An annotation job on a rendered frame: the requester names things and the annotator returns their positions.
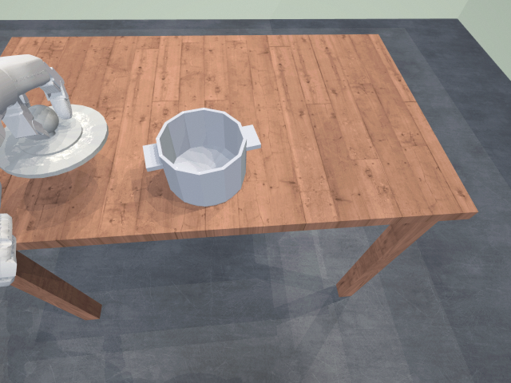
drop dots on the left robot upper arm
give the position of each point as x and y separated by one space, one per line
8 261

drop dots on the pot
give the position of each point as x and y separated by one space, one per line
203 154

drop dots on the knob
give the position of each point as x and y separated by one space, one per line
45 116

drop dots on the robot left hand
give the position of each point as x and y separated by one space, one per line
29 72

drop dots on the lid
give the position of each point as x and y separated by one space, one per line
74 142

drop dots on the robot left forearm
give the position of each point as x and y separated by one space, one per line
8 97

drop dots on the table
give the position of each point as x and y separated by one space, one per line
343 144

